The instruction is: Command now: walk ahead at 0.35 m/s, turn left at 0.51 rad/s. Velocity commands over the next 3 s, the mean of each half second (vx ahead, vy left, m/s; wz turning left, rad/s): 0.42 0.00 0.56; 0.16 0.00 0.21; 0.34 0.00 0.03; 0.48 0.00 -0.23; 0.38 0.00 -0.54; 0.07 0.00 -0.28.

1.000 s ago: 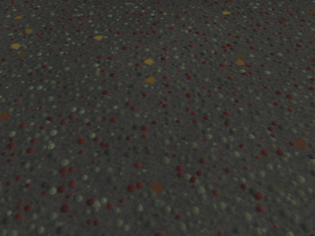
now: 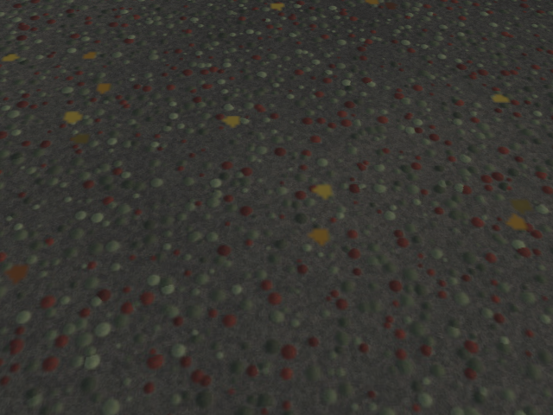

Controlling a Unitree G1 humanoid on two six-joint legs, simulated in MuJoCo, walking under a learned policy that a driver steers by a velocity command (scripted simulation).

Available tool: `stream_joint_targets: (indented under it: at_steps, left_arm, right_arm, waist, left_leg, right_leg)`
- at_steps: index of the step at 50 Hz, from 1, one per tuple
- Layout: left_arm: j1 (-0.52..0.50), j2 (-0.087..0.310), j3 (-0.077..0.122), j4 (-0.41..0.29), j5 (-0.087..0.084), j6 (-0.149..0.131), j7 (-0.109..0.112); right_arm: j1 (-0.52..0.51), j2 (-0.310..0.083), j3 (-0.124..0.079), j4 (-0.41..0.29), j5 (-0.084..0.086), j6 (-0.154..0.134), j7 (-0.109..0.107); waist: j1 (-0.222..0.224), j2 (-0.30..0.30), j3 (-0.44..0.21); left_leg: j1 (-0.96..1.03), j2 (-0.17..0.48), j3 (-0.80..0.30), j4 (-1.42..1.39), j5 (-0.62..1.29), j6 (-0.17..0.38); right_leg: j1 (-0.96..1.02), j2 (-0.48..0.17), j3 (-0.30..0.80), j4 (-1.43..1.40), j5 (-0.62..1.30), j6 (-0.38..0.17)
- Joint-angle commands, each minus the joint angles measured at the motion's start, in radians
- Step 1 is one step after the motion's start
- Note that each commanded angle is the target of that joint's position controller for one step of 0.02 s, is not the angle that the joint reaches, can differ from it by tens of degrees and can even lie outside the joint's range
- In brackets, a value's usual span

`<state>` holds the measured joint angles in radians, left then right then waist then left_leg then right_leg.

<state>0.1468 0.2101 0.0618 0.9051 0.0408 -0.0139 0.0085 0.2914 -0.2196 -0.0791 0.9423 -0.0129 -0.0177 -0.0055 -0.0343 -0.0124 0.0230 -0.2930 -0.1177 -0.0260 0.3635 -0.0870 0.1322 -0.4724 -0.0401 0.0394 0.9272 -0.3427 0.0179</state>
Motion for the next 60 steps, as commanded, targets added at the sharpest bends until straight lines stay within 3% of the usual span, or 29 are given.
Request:
stream_joint_targets:
  at_steps: [1, 9, 11, 13, 14, 15, 16, 17, 19, 21, 24, 26, 31, 34, 35, 36, 37, 38, 40, 41, 44, 48, 50, 53, 55, 56, 57, 58, 60]
  left_arm:
    - [0.01, 0.076, 0.016, -0.056, -0.002, -0.005, -0.001]
    - [-0.083, 0.091, 0.006, -0.139, -0.014, -0.033, -0.006]
    - [-0.055, 0.096, 0.003, -0.149, -0.023, -0.043, -0.005]
    - [0.071, 0.089, 0.001, -0.125, -0.036, -0.056, 0.008]
    - [0.149, 0.121, 0.01, -0.106, -0.035, -0.063, 0.022]
    - [0.226, 0.209, 0.028, -0.101, -0.021, -0.069, 0.038]
    - [0.215, 0.306, 0.045, -0.124, 0.001, -0.065, 0.044]
    - [0.154, 0.275, 0.047, -0.125, 0.011, -0.062, 0.043]
    - [0.1, 0.164, 0.02, -0.14, -0.014, -0.072, 0.021]
    - [0.121, 0.146, 0.013, -0.135, -0.017, -0.083, 0.016]
    - [0.201, 0.13, 0.008, -0.106, -0.017, -0.092, 0.0]
    - [0.223, 0.132, 0.008, -0.094, -0.018, -0.091, -0.007]
    - [0.264, 0.17, 0.014, -0.057, -0.03, -0.074, -0.002]
    - [0.264, 0.191, 0.017, -0.038, -0.042, -0.06, 0.007]
    - [0.272, 0.181, 0.013, -0.04, -0.049, -0.06, 0.008]
    - [0.288, 0.115, -0.008, -0.089, -0.046, -0.06, 0.007]
    - [0.419, 0.046, -0.03, -0.072, -0.085, -0.04, 0.003]
    - [0.351, 0.126, -0.009, -0.044, -0.059, -0.014, 0.009]
    - [0.242, 0.093, -0.018, -0.056, -0.035, -0.007, 0.006]
    - [0.243, 0.097, -0.015, -0.048, -0.018, 0.004, 0.005]
    - [0.321, 0.067, -0.019, -0.001, -0.015, 0.034, 0.002]
    - [0.238, 0.059, -0.022, -0.001, -0.014, 0.054, 0.013]
    - [0.229, 0.073, -0.018, -0.002, -0.004, 0.046, 0.007]
    - [0.253, 0.057, -0.019, 0.009, 0.0, 0.02, -0.006]
    - [0.345, 0.049, -0.02, 0.047, 0.001, 0.002, -0.002]
    - [0.431, 0.095, -0.015, 0.066, 0.007, -0.012, 0.009]
    - [0.422, 0.195, 0.014, 0.07, -0.019, -0.016, 0.011]
    - [0.343, 0.167, 0.011, 0.06, -0.014, -0.019, 0.014]
    - [0.249, 0.137, 0.008, 0.039, -0.026, -0.038, 0.006]
  right_arm:
    - [0.03, -0.155, -0.036, -0.058, -0.001, -0.012, 0.003]
    - [0.054, -0.188, -0.056, -0.093, -0.009, -0.012, 0.013]
    - [0.021, -0.191, -0.06, -0.116, -0.011, -0.01, 0.02]
    - [-0.062, -0.182, -0.06, -0.152, -0.01, -0.005, 0.024]
    - [-0.078, -0.153, -0.054, -0.167, -0.007, -0.009, 0.021]
    - [-0.073, -0.076, -0.034, -0.189, 0.005, -0.019, 0.019]
    - [-0.068, -0.041, -0.018, -0.218, 0.008, -0.03, 0.021]
    - [-0.083, -0.108, -0.022, -0.222, -0.023, -0.036, 0.028]
    - [-0.061, -0.129, -0.029, -0.197, -0.028, -0.032, 0.049]
    - [-0.055, -0.122, -0.027, -0.19, -0.034, -0.016, 0.066]
    - [-0.128, -0.096, -0.013, -0.229, -0.031, -0.003, 0.075]
    - [-0.177, -0.075, 0.0, -0.252, -0.029, -0.001, 0.076]
    - [-0.267, -0.05, 0.031, -0.277, -0.025, -0.001, 0.077]
    - [-0.097, -0.098, 0.019, -0.214, -0.039, -0.023, 0.053]
    - [-0.006, -0.129, 0.013, -0.182, -0.056, -0.039, 0.042]
    - [0.099, -0.196, 0.005, -0.173, -0.071, -0.051, 0.029]
    - [0.102, -0.228, -0.002, -0.162, -0.016, -0.046, 0.016]
    - [0.085, -0.166, 0.006, -0.166, 0.02, -0.032, 0.008]
    - [-0.082, -0.07, 0.045, -0.172, 0.011, -0.025, -0.004]
    - [-0.114, -0.062, 0.051, -0.17, 0.011, -0.023, -0.012]
    - [-0.131, -0.084, 0.049, -0.155, -0.006, -0.025, -0.01]
    - [-0.122, -0.088, 0.047, -0.123, -0.011, -0.017, -0.005]
    - [-0.075, -0.136, 0.026, -0.095, -0.006, 0.001, -0.001]
    - [-0.096, -0.148, 0.012, -0.089, 0.009, 0.024, 0.003]
    - [-0.142, -0.108, 0.015, -0.099, 0.014, 0.025, -0.001]
    - [-0.178, -0.039, 0.03, -0.128, 0.014, 0.017, 0.001]
    - [-0.218, -0.021, 0.036, -0.158, 0.019, 0.006, 0.006]
    - [-0.223, -0.091, 0.019, -0.154, -0.017, -0.002, 0.013]
    - [-0.12, -0.098, 0.011, -0.103, -0.018, -0.014, 0.034]
  waist:
    - [0.007, 0.1, -0.038]
    - [-0.02, 0.118, -0.039]
    - [0.001, 0.123, -0.04]
    - [0.084, 0.095, -0.037]
    - [0.119, 0.047, -0.041]
    - [0.136, -0.117, -0.07]
    - [0.115, -0.223, -0.074]
    - [0.063, -0.11, 0.007]
    - [0.029, -0.052, 0.046]
    - [0.034, -0.1, 0.025]
    - [0.05, -0.081, 0.025]
    - [0.054, -0.098, 0.022]
    - [0.082, -0.158, 0.005]
    - [0.002, -0.13, -0.079]
    - [-0.04, -0.076, -0.143]
    - [-0.059, 0.076, -0.287]
    - [-0.009, 0.247, -0.491]
    - [-0.026, 0.086, -0.448]
    - [0.029, 0.073, -0.162]
    - [0.054, 0.093, -0.1]
    - [0.092, 0.103, -0.115]
    - [0.063, 0.142, -0.07]
    - [0.049, 0.173, -0.052]
    - [0.081, 0.116, 0.006]
    - [0.13, 0.033, 0.061]
    - [0.15, -0.131, 0.059]
    - [0.146, -0.284, 0.137]
    - [0.095, -0.129, 0.198]
    - [0.025, -0.092, 0.124]
  left_leg:
    - [0.079, 0.261, -0.39, -0.238, -0.402, 0.12]
    - [0.079, 0.246, -0.461, -0.191, -0.435, 0.126]
    - [0.012, 0.23, -0.473, -0.161, -0.442, 0.121]
    - [-0.147, 0.17, -0.448, -0.088, -0.451, 0.076]
    - [-0.279, 0.113, -0.404, 0.001, -0.49, 0.029]
    - [-0.409, 0.026, -0.257, 0.25, -0.525, -0.03]
    - [-0.555, -0.061, -0.102, 0.484, -0.479, -0.052]
    - [-0.585, 0.06, -0.098, 0.595, -0.368, -0.05]
    - [-0.533, 0.101, -0.096, 0.635, -0.24, -0.077]
    - [-0.508, 0.115, -0.054, 0.718, -0.156, -0.103]
    - [-0.513, 0.123, -0.027, 0.735, -0.105, -0.122]
    - [-0.457, 0.112, 0.008, 0.626, -0.08, -0.135]
    - [-0.201, 0.078, 0.118, 0.265, -0.022, -0.101]
    - [0.029, 0.037, 0.107, 0.083, 0.035, -0.036]
    - [0.216, 0.095, 0.062, 0.028, 0.229, -0.016]
    - [0.492, 0.378, -0.187, 0.136, 0.732, 0.033]
    - [0.666, 0.597, -0.427, 0.176, 1.133, 0.232]
    - [0.55, 0.509, -0.329, 0.136, 0.979, 0.204]
    - [0.283, 0.401, -0.205, 0.015, 0.696, 0.129]
    - [0.18, 0.36, -0.158, -0.026, 0.647, 0.098]
    - [0.044, 0.31, -0.079, -0.071, 0.524, 0.078]
    - [-0.025, 0.294, -0.108, -0.136, 0.032, 0.067]
    - [-0.048, 0.301, -0.178, -0.197, -0.353, 0.072]
    - [-0.145, 0.314, -0.228, -0.216, -0.589, 0.06]
    - [-0.261, 0.252, -0.176, -0.106, -0.625, 0.012]
    - [-0.371, 0.169, -0.074, 0.14, -0.559, -0.029]
    - [-0.488, 0.035, 0.094, 0.328, -0.387, -0.07]
    - [-0.449, 0.11, 0.005, 0.431, -0.28, -0.065]
    - [-0.394, 0.123, 0.003, 0.481, -0.186, -0.079]
  right_leg:
    - [-0.069, 0.009, -0.014, -0.066, 0.043, 0.027]
    - [-0.027, 0.04, -0.006, -0.23, 0.013, 0.023]
    - [0.078, 0.062, -0.005, -0.313, -0.023, 0.004]
    - [0.329, 0.084, -0.023, -0.517, 0.056, -0.023]
    - [0.5, 0.044, -0.001, -0.589, 0.067, -0.032]
    - [0.619, -0.172, 0.213, -0.704, -0.146, -0.063]
    - [0.63, -0.389, 0.573, -0.821, -0.405, -0.141]
    - [0.518, -0.41, 0.592, -0.819, -0.439, -0.194]
    - [0.454, -0.284, 0.373, -0.816, -0.25, -0.156]
    - [0.449, -0.206, 0.182, -0.809, 0.008, -0.131]
    - [0.454, -0.186, 0.032, -0.746, 0.475, -0.14]
    - [0.435, -0.167, -0.047, -0.701, 0.728, -0.145]
    - [0.425, -0.148, -0.121, -0.619, 0.901, -0.123]
    - [0.462, -0.146, -0.114, -0.39, 0.979, -0.102]
    - [0.367, -0.118, -0.14, -0.247, 0.814, -0.079]
    - [0.157, -0.072, -0.174, 0.012, 0.252, -0.049]
    - [0.033, 0.047, -0.08, 0.243, -0.354, -0.033]
    - [0.044, 0.005, 0.008, 0.242, -0.291, -0.033]
    - [0.01, -0.033, -0.003, 0.136, -0.202, -0.025]
    - [0.061, -0.041, -0.013, 0.075, -0.153, -0.016]
    - [0.212, -0.004, -0.051, -0.011, -0.082, -0.006]
    - [0.238, 0.0, -0.056, -0.181, -0.03, -0.01]
    - [0.231, 0.025, -0.092, -0.197, -0.042, -0.022]
    - [0.319, 0.044, -0.125, -0.331, -0.029, -0.065]
    - [0.441, 0.027, -0.064, -0.526, -0.092, -0.118]
    - [0.513, -0.158, 0.192, -0.711, -0.3, -0.165]
    - [0.443, -0.339, 0.513, -0.907, -0.538, -0.232]
    - [0.351, -0.337, 0.497, -0.915, -0.482, -0.241]
    - [0.384, -0.246, 0.342, -0.896, -0.284, -0.196]
